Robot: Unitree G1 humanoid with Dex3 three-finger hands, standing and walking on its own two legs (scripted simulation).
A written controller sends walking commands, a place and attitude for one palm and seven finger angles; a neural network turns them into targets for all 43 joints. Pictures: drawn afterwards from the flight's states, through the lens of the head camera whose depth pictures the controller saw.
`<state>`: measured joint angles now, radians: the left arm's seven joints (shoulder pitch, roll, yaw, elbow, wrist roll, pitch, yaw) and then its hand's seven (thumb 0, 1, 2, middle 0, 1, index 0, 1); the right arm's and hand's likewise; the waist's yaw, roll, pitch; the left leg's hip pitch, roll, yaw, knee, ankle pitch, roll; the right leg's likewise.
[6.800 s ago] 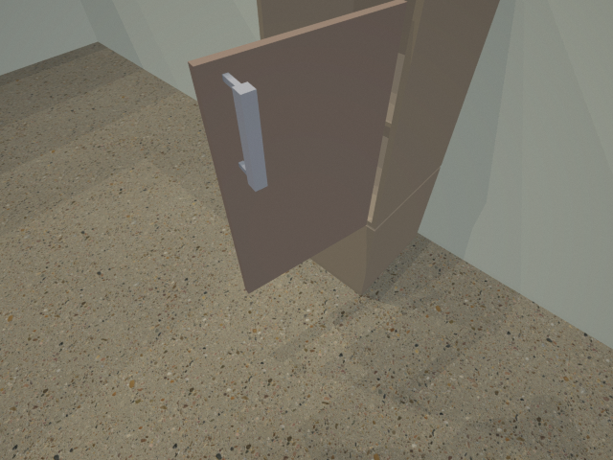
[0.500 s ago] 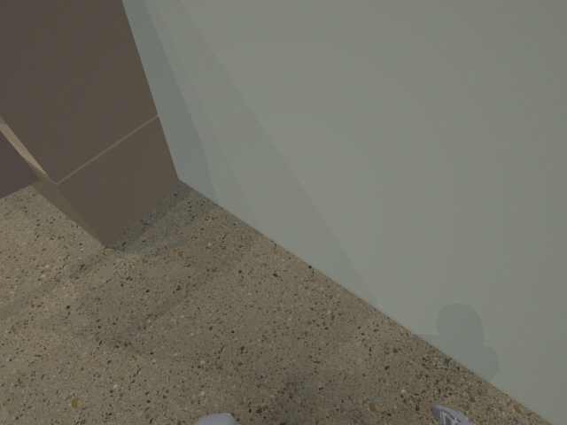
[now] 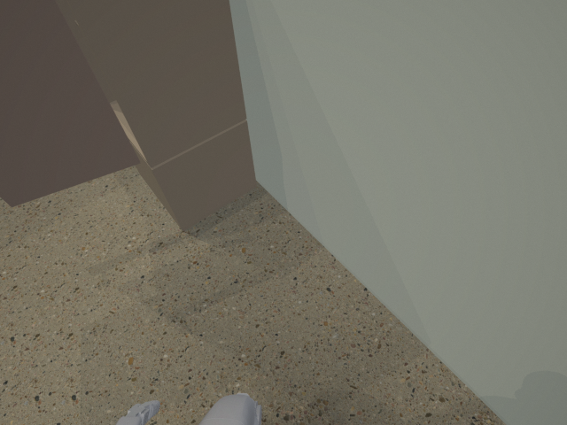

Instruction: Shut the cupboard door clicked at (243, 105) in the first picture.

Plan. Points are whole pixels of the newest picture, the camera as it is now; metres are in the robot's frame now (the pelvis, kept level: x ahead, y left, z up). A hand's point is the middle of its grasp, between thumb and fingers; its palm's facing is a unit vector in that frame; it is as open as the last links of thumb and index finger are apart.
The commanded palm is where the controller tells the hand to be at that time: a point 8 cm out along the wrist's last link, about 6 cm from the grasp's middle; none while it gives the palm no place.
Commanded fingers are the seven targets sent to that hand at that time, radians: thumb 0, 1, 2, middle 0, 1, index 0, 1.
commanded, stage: turn to face it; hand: left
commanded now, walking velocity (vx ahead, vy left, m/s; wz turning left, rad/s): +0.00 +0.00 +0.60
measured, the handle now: out of the picture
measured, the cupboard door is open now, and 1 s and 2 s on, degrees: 78 78 78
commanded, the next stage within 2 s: take the last steps up to it in 0.62 s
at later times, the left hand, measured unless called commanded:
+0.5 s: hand out of the picture +0.04 +0.23 -0.16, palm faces +0.29 -0.91 -0.29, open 7.4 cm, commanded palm none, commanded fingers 0.00 0.90 0.90 -0.20 -0.30 -0.20 -0.30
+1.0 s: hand out of the picture +0.00 +0.22 -0.17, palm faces +0.45 -0.87 -0.19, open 7.4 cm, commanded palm none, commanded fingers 0.00 0.90 0.90 -0.20 -0.30 -0.20 -0.30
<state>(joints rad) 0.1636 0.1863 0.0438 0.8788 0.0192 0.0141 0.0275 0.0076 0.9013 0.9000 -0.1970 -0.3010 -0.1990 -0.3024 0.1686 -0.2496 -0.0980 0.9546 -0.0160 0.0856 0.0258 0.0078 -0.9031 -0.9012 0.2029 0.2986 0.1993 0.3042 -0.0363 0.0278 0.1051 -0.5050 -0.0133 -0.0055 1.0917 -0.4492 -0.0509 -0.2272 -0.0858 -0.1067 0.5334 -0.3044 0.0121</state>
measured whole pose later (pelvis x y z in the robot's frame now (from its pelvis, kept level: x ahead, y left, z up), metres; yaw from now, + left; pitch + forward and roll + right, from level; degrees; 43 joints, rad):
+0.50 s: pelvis +0.02 +0.00 -0.01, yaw +15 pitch +1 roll +1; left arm 0.19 0.24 0.06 0.91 0.01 0.02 0.01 0.01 0.90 0.90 -0.19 -0.30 -0.20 -0.30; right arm 0.15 -0.21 -0.06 0.94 -0.02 0.05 0.00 0.00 -0.90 -0.90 0.21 0.30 0.20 0.30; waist 0.00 0.01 0.08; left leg -0.32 -0.01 -0.05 0.58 -0.27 -0.02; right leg -0.29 -0.05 -0.05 0.59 -0.33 0.05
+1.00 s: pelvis +0.04 +0.03 +0.00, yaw +24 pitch +1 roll +0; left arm 0.21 0.20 0.07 1.02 0.02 0.03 -0.02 0.01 0.91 0.90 -0.20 -0.30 -0.20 -0.30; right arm 0.24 -0.17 -0.04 1.01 -0.03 -0.02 -0.01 0.00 -0.90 -0.90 0.20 0.30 0.20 0.30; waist 0.01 -0.02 0.07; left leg -0.19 -0.02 0.03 0.45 -0.27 0.04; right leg -0.43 -0.09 -0.08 0.96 -0.44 0.03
